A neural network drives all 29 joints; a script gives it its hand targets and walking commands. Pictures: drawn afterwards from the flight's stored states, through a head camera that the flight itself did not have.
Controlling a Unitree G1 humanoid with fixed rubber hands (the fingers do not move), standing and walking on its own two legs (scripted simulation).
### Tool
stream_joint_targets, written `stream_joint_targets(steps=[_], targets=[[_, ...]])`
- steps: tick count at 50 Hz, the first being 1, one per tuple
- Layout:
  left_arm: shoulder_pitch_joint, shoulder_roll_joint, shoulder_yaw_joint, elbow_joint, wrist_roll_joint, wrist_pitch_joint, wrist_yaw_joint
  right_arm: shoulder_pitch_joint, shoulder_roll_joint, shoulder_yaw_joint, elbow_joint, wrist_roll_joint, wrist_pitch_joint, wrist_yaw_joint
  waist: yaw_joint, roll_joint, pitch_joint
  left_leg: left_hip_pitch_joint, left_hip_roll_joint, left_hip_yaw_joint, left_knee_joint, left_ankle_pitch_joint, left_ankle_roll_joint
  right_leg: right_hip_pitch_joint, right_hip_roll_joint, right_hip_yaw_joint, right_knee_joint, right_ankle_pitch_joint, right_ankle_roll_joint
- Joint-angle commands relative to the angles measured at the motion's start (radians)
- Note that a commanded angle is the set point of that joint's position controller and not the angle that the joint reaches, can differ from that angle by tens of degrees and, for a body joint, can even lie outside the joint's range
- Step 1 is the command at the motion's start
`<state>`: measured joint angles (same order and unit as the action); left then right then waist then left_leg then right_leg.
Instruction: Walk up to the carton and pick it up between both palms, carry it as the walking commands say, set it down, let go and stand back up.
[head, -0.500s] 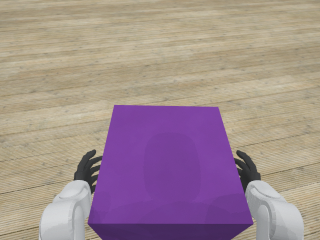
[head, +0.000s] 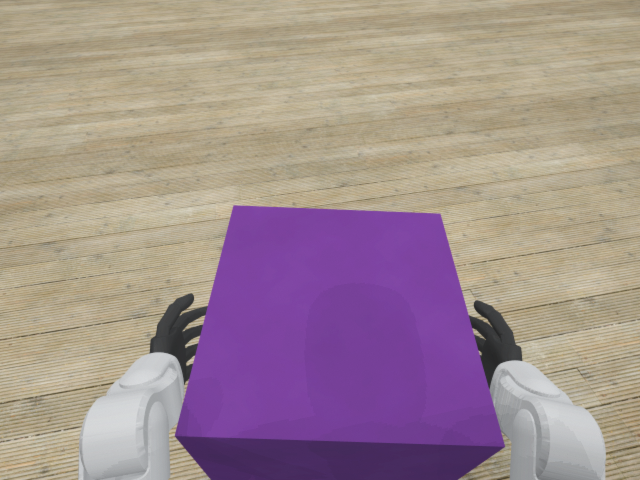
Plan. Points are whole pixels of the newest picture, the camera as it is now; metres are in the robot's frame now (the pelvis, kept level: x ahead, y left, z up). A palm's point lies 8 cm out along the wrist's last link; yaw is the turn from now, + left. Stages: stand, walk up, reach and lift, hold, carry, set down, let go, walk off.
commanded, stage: carry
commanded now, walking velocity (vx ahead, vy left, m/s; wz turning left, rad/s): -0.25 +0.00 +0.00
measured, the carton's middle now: (330, 359) +0.29 -0.02 +0.00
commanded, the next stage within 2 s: none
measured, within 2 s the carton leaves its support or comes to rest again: neither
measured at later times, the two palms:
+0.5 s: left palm out of the picture +0.03 +0.18 +0.07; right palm out of the picture +0.02 -0.18 +0.06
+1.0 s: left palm out of the picture -0.23 +0.21 +0.08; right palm out of the picture -0.21 -0.15 +0.07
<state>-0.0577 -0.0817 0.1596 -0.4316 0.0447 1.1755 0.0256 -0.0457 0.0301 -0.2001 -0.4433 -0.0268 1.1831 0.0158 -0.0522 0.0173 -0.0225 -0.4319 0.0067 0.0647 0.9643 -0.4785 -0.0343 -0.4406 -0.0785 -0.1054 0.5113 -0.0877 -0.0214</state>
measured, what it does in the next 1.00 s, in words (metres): walks backwards: left foot, then right foot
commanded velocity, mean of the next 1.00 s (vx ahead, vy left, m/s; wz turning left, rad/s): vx -0.25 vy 0.00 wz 0.00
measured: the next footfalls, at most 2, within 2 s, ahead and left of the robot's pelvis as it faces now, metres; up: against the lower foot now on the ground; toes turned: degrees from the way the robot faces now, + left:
left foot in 0.08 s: -0.05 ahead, +0.12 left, +0.00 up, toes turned +6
right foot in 0.42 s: -0.19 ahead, -0.13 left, +0.00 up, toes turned -5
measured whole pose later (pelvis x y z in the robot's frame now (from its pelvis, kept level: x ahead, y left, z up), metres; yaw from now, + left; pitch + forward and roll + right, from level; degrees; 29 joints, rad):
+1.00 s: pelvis -0.47 +0.01 +0.00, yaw -1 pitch +1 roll -2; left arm -0.07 0.00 0.17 -0.42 0.01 1.19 0.02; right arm -0.08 0.11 -0.19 -0.41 -0.08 1.18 0.02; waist 0.06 0.03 -0.01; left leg -0.47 0.08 0.05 0.51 -0.06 0.00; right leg -0.31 0.00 -0.11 0.68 -0.40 -0.03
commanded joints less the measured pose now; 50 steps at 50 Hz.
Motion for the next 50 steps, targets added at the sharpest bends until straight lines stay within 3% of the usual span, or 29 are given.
stream_joint_targets(steps=[1,2,3,4,5,7,9,14,17,19,20,21,22,23,24,26,30,33,34,35,36,37,38,40,43,47,48,49,50], targets=[[-0.399,-0.665,-0.692,-0.104,-0.247,0.004,-0.186,-0.514,0.775,0.864,-0.113,0.362,0.003,0.205,0.052,-0.254,-0.33,0.146,0.018,0.012,-0.472,0.017,0.024,0.269,-0.225,0.221,-0.217,-0.089,-0.044],[-0.404,-0.655,-0.692,-0.093,-0.24,0.007,-0.183,-0.507,0.78,0.854,-0.079,0.36,0.004,0.212,0.044,-0.17,-0.328,0.223,0.07,-0.059,-0.589,0.066,0.04,0.212,-0.172,0.17,-0.167,-0.148,0.017],[-0.412,-0.654,-0.69,-0.08,-0.236,0.007,-0.181,-0.505,0.78,0.837,-0.039,0.356,0.005,0.219,0.041,0.041,-0.322,0.231,0.24,-0.294,-0.681,0.054,0.092,0.124,-0.065,0.072,0.001,-0.198,0.068],[-0.429,-0.652,-0.673,-0.07,-0.229,0.008,-0.185,-0.507,0.786,0.827,-0.018,0.357,0.003,0.228,0.036,0.303,-0.253,0.198,0.444,-0.513,-0.698,0.296,0.181,-0.048,0.035,0.021,0.213,-0.407,0.09],[-0.468,-0.679,-0.68,-0.07,-0.252,0.005,-0.194,-0.532,0.806,0.833,-0.044,0.356,0.0,0.231,0.014,0.239,-0.186,0.086,0.455,-0.376,-0.685,0.412,0.244,-0.097,0.038,0.093,0.473,-0.454,0.058],[-0.599,-0.755,-0.762,-0.12,-0.324,-0.016,-0.202,-0.574,0.831,0.814,-0.087,0.349,-0.022,0.23,0.019,0.105,-0.17,0.063,0.316,-0.219,-0.626,0.568,0.174,-0.09,0.063,0.135,0.647,-0.332,0.005],[-0.658,-0.781,-0.801,-0.158,-0.373,-0.022,-0.206,-0.626,0.825,0.813,-0.154,0.35,-0.035,0.216,0.031,0.13,-0.214,0.127,0.256,-0.115,-0.565,0.638,0.151,-0.108,0.066,0.128,0.656,-0.297,0.008],[-0.611,-0.731,-0.835,-0.189,-0.394,-0.001,-0.206,-0.42,0.787,0.728,-0.079,0.282,-0.024,0.186,0.033,0.277,-0.331,0.346,0.293,-0.155,-0.525,0.872,0.182,-0.056,0.069,0.016,0.365,-0.409,0.029],[-0.553,-0.737,-0.825,-0.14,-0.399,0.005,-0.218,-0.4,0.758,0.711,-0.082,0.251,-0.021,0.167,0.037,0.263,-0.36,0.314,0.275,-0.161,-0.523,0.807,0.145,0.108,0.076,-0.002,0.068,-0.289,0.015],[-0.5,-0.744,-0.801,-0.094,-0.384,0.004,-0.227,-0.416,0.749,0.731,-0.109,0.244,-0.022,0.162,0.039,0.129,-0.365,0.218,0.224,-0.134,-0.48,0.669,0.091,0.271,0.003,0.086,-0.134,-0.093,-0.012],[-0.486,-0.743,-0.786,-0.076,-0.377,0.001,-0.231,-0.436,0.756,0.75,-0.127,0.25,-0.022,0.163,0.032,-0.016,-0.358,0.12,0.162,-0.107,-0.428,0.521,0.066,0.334,-0.103,0.218,-0.157,0.059,-0.041],[-0.466,-0.742,-0.772,-0.069,-0.372,-0.004,-0.236,-0.453,0.761,0.765,-0.137,0.256,-0.021,0.164,0.038,-0.237,-0.343,-0.019,0.089,-0.045,-0.305,0.162,0.034,0.375,-0.285,0.363,-0.158,0.346,-0.104],[-0.478,-0.749,-0.765,-0.099,-0.371,-0.015,-0.24,-0.446,0.783,0.785,-0.133,0.271,-0.021,0.165,0.042,-0.322,-0.312,-0.122,0.035,-0.001,-0.094,-0.099,0.023,0.373,-0.374,0.351,-0.103,0.62,-0.172],[-0.474,-0.763,-0.754,-0.11,-0.367,-0.035,-0.242,-0.543,0.815,0.821,-0.225,0.304,-0.037,0.164,0.057,-0.313,-0.333,-0.077,0.028,-0.081,0.009,-0.102,0.022,0.312,-0.349,0.288,-0.091,0.68,-0.204],[-0.492,-0.773,-0.765,-0.14,-0.364,-0.044,-0.233,-0.576,0.828,0.838,-0.227,0.337,-0.042,0.171,0.058,-0.235,-0.321,-0.058,0.028,-0.074,0.082,-0.044,0.01,0.302,-0.284,0.196,-0.074,0.694,-0.171],[-0.543,-0.765,-0.759,-0.213,-0.346,-0.053,-0.221,-0.605,0.839,0.873,-0.228,0.37,-0.048,0.186,0.054,-0.201,-0.328,-0.046,0.029,-0.044,0.088,-0.003,-0.005,0.281,-0.225,0.098,-0.052,0.648,-0.116],[-0.464,-0.686,-0.732,-0.263,-0.277,-0.044,-0.182,-0.567,0.812,0.892,-0.233,0.405,-0.034,0.197,0.056,-0.225,-0.393,0.011,0.01,0.019,-0.139,-0.016,-0.02,0.379,-0.208,0.135,-0.038,0.538,-0.098],[-0.374,-0.659,-0.706,-0.19,-0.232,-0.021,-0.167,-0.527,0.788,0.88,-0.196,0.391,-0.022,0.207,0.044,-0.185,-0.402,0.136,0.033,-0.004,-0.479,0.191,-0.011,0.369,-0.184,0.167,-0.003,0.375,-0.061],[-0.374,-0.656,-0.705,-0.167,-0.226,-0.017,-0.166,-0.509,0.786,0.865,-0.16,0.378,-0.019,0.212,0.041,-0.116,-0.406,0.206,0.1,-0.08,-0.531,0.28,0.006,0.296,-0.146,0.155,0.026,0.239,-0.022],[-0.368,-0.657,-0.704,-0.154,-0.223,-0.015,-0.166,-0.497,0.773,0.847,-0.125,0.368,-0.015,0.218,0.049,0.074,-0.392,0.254,0.26,-0.291,-0.581,0.448,0.056,0.154,-0.053,0.101,0.117,-0.018,0.022],[-0.392,-0.659,-0.694,-0.134,-0.217,-0.013,-0.172,-0.5,0.781,0.84,-0.104,0.367,-0.018,0.225,0.036,0.288,-0.34,0.27,0.438,-0.444,-0.611,0.738,0.157,-0.001,0.044,0.044,0.326,-0.444,0.048],[-0.421,-0.684,-0.717,-0.133,-0.247,-0.013,-0.18,-0.491,0.796,0.839,-0.092,0.359,-0.021,0.23,0.017,0.297,-0.282,0.197,0.446,-0.325,-0.578,0.88,0.229,-0.072,0.035,0.081,0.507,-0.523,0.014],[-0.455,-0.707,-0.746,-0.127,-0.269,-0.016,-0.189,-0.479,0.799,0.819,-0.089,0.342,-0.024,0.231,0.014,0.213,-0.254,0.132,0.386,-0.284,-0.594,0.777,0.223,-0.06,0.048,0.076,0.603,-0.48,0.006],[-0.549,-0.764,-0.797,-0.144,-0.335,-0.024,-0.207,-0.526,0.799,0.791,-0.133,0.323,-0.036,0.22,0.02,0.163,-0.23,0.088,0.289,-0.199,-0.612,0.614,0.186,-0.047,0.065,0.082,0.656,-0.384,-0.004],[-0.622,-0.774,-0.82,-0.173,-0.38,-0.023,-0.209,-0.543,0.801,0.78,-0.165,0.316,-0.04,0.204,0.031,0.188,-0.259,0.147,0.26,-0.114,-0.623,0.411,0.155,-0.035,0.065,0.026,0.501,-0.336,0.009],[-0.609,-0.733,-0.822,-0.179,-0.395,-0.009,-0.219,-0.442,0.771,0.743,-0.122,0.274,-0.028,0.177,0.032,0.258,-0.315,0.15,0.262,-0.157,-0.685,0.226,0.118,0.179,0.095,-0.04,0.121,-0.333,-0.012],[-0.589,-0.731,-0.814,-0.156,-0.393,-0.004,-0.223,-0.428,0.763,0.74,-0.112,0.261,-0.024,0.17,0.036,0.218,-0.316,0.113,0.242,-0.144,-0.657,0.189,0.096,0.259,0.08,-0.012,-0.011,-0.266,-0.024],[-0.563,-0.733,-0.804,-0.127,-0.389,0.0,-0.228,-0.424,0.757,0.743,-0.109,0.25,-0.021,0.166,0.036,0.1,-0.301,0.06,0.192,-0.11,-0.577,0.196,0.076,0.322,0.022,0.084,-0.143,-0.232,-0.045],[-0.533,-0.727,-0.794,-0.098,-0.382,0.003,-0.232,-0.43,0.752,0.751,-0.111,0.244,-0.017,0.166,0.038,-0.129,-0.287,-0.067,0.098,-0.059,-0.382,0.15,0.049,0.373,-0.169,0.346,-0.247,-0.184,-0.103]])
